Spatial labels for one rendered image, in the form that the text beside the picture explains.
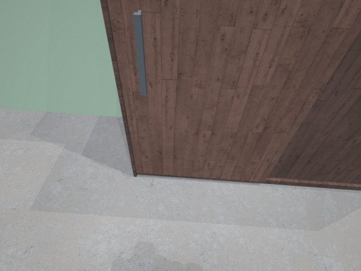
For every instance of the handle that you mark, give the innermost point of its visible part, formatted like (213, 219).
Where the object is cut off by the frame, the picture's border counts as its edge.
(138, 26)

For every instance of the wardrobe door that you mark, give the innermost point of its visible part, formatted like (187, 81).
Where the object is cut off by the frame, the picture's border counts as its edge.
(229, 82)
(327, 145)

